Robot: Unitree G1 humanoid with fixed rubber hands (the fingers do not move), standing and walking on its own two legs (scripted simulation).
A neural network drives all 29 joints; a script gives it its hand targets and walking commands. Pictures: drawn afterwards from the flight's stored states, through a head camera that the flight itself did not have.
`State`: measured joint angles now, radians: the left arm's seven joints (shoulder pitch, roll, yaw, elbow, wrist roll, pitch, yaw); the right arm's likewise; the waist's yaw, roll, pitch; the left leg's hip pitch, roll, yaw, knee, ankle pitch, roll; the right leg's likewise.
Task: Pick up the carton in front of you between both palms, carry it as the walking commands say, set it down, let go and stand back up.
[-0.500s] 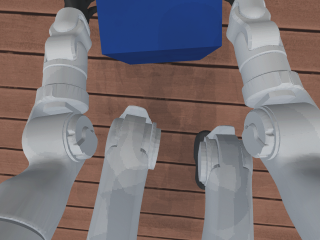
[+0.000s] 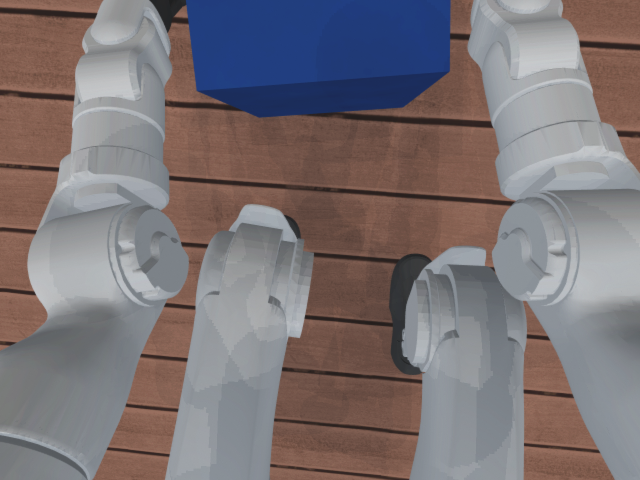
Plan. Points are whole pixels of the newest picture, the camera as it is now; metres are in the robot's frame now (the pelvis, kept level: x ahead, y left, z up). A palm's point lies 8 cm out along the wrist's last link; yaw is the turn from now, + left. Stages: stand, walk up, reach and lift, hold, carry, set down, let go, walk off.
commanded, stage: set down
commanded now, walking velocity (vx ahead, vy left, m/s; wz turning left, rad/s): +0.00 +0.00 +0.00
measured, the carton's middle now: (321, 4) +0.53 +0.11 -0.25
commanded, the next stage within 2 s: let go in 1.36 s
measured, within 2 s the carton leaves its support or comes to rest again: neither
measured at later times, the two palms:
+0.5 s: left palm out of the picture +0.50 +0.31 -0.14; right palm out of the picture +0.58 -0.06 -0.14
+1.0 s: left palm out of the picture +0.50 +0.32 +0.02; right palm out of the picture +0.58 -0.06 +0.02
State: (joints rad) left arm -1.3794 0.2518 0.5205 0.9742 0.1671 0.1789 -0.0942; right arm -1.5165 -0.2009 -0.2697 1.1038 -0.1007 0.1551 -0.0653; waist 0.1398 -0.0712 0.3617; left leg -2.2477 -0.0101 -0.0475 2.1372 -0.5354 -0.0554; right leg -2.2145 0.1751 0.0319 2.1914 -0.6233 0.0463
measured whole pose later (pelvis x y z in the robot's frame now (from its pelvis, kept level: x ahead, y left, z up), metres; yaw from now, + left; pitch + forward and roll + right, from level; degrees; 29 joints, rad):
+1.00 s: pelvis +0.02 +0.01 +0.13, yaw +2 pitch +46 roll -2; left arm -1.17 0.33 0.35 0.84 -0.08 0.19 0.00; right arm -1.28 -0.26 -0.18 0.86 0.02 0.24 -0.13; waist 0.12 -0.04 0.02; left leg -2.05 -0.03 -0.03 1.69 -0.45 -0.01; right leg -1.98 0.08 0.04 1.73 -0.56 0.04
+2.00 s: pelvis +0.11 +0.03 +0.36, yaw +4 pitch +23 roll -1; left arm -0.13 0.21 0.13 0.54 0.00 0.02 -0.10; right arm -0.20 -0.13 -0.14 0.58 -0.08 0.03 -0.03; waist 0.06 0.01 -0.06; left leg -0.83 -0.04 -0.04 0.68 -0.25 0.02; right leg -0.76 0.02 0.08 0.69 -0.33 0.03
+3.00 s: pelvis +0.14 +0.02 +0.39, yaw +4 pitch +0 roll +0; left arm 0.22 0.33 0.05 0.62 0.04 0.04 0.01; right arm 0.18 -0.31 -0.05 0.71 -0.05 0.01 -0.02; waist 0.01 -0.04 0.01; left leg -0.24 -0.03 -0.04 0.53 -0.29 0.01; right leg -0.16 0.02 0.06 0.50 -0.34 0.01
